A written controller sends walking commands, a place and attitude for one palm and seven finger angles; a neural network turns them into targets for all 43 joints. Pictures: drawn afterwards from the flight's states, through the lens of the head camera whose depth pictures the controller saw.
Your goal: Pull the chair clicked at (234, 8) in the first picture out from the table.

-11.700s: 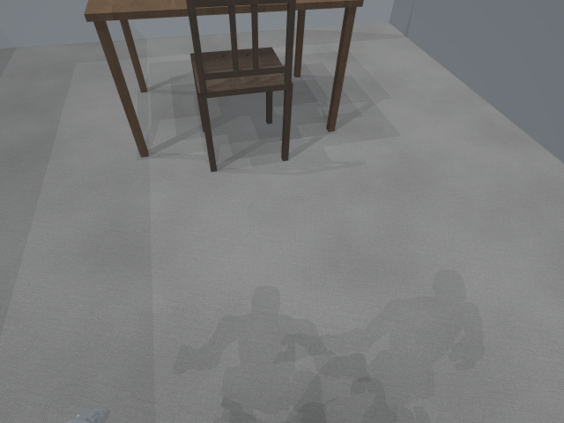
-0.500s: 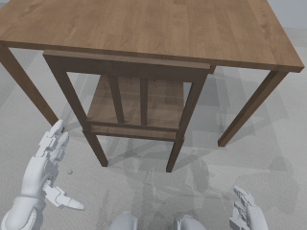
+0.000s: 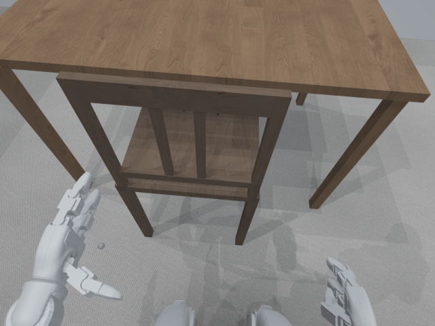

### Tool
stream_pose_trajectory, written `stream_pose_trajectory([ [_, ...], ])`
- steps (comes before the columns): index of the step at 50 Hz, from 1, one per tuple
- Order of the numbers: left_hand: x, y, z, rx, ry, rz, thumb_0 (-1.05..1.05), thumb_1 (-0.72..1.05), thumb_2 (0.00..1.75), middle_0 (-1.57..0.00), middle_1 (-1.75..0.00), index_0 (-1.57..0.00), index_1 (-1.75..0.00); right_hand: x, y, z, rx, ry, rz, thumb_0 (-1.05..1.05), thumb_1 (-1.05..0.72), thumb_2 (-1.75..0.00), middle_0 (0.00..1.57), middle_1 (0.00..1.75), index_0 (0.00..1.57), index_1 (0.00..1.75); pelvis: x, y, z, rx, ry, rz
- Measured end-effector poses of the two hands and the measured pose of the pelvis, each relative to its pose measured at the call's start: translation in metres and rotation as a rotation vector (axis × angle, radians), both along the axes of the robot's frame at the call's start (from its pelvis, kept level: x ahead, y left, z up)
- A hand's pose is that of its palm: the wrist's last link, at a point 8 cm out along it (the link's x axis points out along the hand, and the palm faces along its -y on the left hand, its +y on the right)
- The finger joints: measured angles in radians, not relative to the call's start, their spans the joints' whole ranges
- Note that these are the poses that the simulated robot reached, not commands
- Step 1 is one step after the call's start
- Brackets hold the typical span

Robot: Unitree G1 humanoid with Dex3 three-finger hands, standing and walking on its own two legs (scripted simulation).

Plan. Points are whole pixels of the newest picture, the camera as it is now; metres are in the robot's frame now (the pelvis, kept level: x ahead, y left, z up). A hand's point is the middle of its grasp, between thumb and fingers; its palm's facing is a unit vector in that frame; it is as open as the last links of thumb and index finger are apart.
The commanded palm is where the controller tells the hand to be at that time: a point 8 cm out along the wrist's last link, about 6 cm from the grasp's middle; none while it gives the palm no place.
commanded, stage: aim the fingers beside a spindle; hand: left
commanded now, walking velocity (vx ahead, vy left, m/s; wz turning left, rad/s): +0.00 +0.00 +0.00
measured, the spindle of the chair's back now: (163, 144) +0.50 +0.15 -0.02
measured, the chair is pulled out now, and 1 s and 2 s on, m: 0.00 0.00 0.00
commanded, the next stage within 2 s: push the fingers through the gap in 1.96 s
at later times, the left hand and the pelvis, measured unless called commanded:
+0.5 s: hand (126, 227) +0.28 +0.18 +0.02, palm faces -0.06 -1.00 -0.02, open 16.9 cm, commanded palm +0.26 +0.23 +0.02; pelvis +0.00 +0.00 -0.01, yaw -1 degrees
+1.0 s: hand (152, 212) +0.32 +0.14 +0.00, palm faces -0.07 -1.00 -0.02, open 16.9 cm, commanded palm +0.31 +0.20 +0.00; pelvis -0.01 +0.00 -0.02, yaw -1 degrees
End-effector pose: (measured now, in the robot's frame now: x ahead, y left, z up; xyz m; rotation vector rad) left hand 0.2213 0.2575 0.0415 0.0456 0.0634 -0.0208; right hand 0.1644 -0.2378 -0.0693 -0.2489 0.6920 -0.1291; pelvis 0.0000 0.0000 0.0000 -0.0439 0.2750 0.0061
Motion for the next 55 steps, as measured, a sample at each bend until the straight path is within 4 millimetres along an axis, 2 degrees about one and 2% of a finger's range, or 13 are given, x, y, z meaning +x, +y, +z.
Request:
stream_pose_trajectory([
  [15,0.029,-0.015,-0.013,-0.024,-0.019,-0.037,-0.02,-0.5,0.3,-0.06,-0.08,-0.06,-0.08,-0.01,-0.008,-0.01,-0.021,0.038,-0.011,0.01,-0.91,-0.9,0.2,0.3,0.2,0.3,-0.003,0.001,-0.007,0.002,0.025,-0.005],
  [28,0.045,-0.032,-0.022,-0.025,-0.034,-0.042,-0.02,-0.5,0.3,-0.06,-0.08,-0.06,-0.08,-0.02,-0.005,-0.024,-0.007,0.091,-0.015,0.01,-0.91,-0.9,0.2,0.3,0.2,0.3,-0.005,0.004,-0.013,0.006,0.047,-0.011],
  [40,0.07,-0.045,-0.033,-0.024,-0.039,-0.037,-0.02,-0.5,0.3,-0.06,-0.08,-0.06,-0.08,-0.024,-0.004,-0.037,0.007,0.137,-0.017,0.01,-0.91,-0.9,0.2,0.3,0.2,0.3,-0.008,0.002,-0.02,0.012,0.068,-0.017],
  [55,0.09,-0.066,-0.044,-0.023,-0.054,-0.047,-0.02,-0.5,0.3,-0.06,-0.08,-0.06,-0.08,-0.036,-0.014,-0.052,0.004,0.201,-0.035,0.01,-0.91,-0.9,0.2,0.3,0.2,0.3,-0.011,-0.002,-0.028,0.018,0.091,-0.02],
])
